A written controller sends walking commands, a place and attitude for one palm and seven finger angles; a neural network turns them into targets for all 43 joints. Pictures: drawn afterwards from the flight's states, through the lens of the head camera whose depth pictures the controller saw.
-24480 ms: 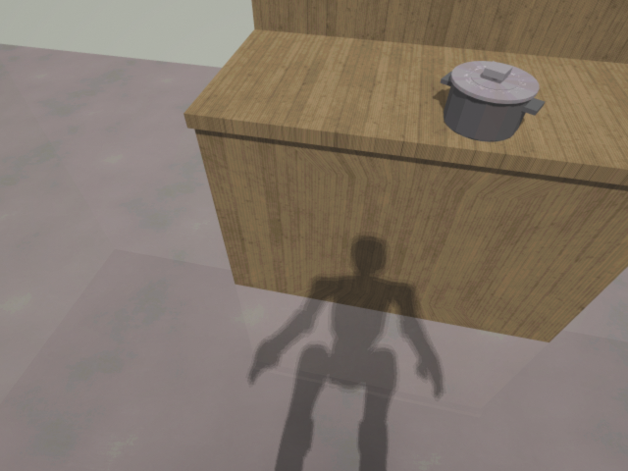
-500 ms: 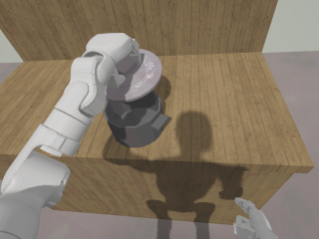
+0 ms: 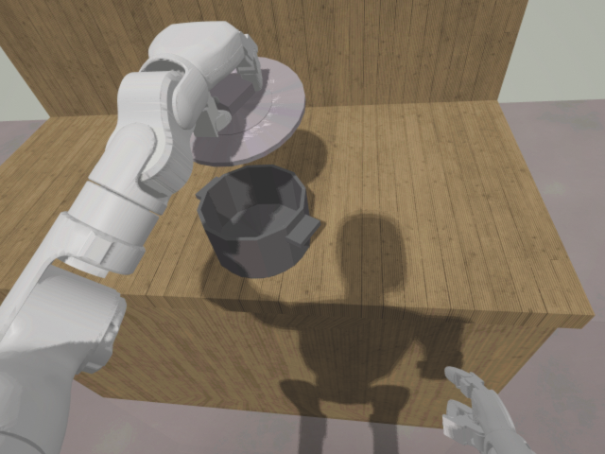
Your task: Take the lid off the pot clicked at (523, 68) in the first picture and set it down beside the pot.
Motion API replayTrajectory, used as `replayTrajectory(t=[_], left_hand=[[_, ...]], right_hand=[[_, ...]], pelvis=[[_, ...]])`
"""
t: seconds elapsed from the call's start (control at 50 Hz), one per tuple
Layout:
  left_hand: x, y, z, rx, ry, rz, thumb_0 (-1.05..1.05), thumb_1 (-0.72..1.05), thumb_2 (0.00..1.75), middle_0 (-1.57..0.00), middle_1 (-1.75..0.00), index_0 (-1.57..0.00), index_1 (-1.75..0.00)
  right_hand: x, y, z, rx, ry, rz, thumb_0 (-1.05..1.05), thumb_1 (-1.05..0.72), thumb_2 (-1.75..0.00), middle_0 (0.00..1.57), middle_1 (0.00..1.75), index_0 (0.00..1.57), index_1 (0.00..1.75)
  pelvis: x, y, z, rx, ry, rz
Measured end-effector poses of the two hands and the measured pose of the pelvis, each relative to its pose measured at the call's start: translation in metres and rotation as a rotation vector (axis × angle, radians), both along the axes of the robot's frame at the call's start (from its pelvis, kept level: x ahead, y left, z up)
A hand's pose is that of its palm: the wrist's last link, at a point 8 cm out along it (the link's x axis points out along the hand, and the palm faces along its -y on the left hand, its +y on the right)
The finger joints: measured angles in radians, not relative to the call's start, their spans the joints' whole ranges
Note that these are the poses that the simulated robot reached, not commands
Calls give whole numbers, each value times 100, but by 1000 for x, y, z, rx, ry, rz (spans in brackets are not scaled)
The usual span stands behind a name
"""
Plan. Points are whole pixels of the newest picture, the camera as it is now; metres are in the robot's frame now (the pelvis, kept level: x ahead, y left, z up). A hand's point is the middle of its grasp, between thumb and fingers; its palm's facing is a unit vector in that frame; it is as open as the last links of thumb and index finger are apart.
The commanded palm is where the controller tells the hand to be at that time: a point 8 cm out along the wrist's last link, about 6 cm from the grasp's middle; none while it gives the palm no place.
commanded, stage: lift the lid straight up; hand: left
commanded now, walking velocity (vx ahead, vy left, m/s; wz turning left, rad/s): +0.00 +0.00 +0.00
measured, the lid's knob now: (229, 93) +0.47 +0.10 +0.26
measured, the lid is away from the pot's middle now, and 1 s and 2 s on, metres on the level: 0.02 0.08 0.21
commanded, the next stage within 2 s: move the lid sideways beside the pot in 0.22 s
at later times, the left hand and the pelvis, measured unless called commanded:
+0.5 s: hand (197, 92) +0.45 +0.13 +0.28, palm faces -0.01 -0.03 -1.00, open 8.0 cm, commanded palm +0.41 +0.15 +0.34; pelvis +0.00 +0.00 +0.00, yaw -1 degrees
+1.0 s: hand (151, 99) +0.45 +0.19 +0.27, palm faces -0.06 +0.01 -1.00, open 8.0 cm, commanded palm +0.41 +0.20 +0.34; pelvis +0.01 +0.01 +0.00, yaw +0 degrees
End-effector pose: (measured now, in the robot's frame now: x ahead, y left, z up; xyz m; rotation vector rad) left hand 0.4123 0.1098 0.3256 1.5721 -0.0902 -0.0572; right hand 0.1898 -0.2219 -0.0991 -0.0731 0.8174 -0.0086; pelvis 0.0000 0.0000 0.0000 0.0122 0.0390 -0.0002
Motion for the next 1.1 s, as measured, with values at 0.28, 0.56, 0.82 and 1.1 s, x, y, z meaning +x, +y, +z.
replayTrajectory(t=[0.28,0.56,0.82,1.1], left_hand=[[13,-1,0,-6,27,31,-3,5,118,-89,-70,-76,-62],[16,33,-1,-25,44,107,-2,5,118,-89,-70,-76,-62],[18,70,1,-3,80,176,-3,5,118,-89,-70,-76,-62],[17,92,7,-3,76,180,-2,5,118,-89,-70,-76,-62]], right_hand=[[-13,-4,-5,-7,26,-25,1,-90,-90,20,30,20,30],[-18,-12,-4,-34,42,-46,1,-90,-90,20,30,20,30],[-13,0,-2,-45,37,-30,1,-90,-90,20,30,20,30],[-20,7,-5,-39,66,-36,1,-90,-89,20,30,20,30]], pelvis=[[0,-1,0,2,10,-7],[3,2,1,-2,12,-13],[4,8,1,-7,15,2],[8,17,2,-13,20,-2]])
